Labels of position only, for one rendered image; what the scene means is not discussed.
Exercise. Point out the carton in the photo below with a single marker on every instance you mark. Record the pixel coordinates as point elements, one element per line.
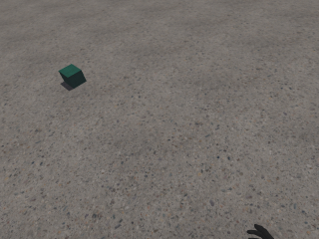
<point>73,76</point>

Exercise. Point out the robot right hand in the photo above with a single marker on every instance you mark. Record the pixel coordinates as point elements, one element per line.
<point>260,231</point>

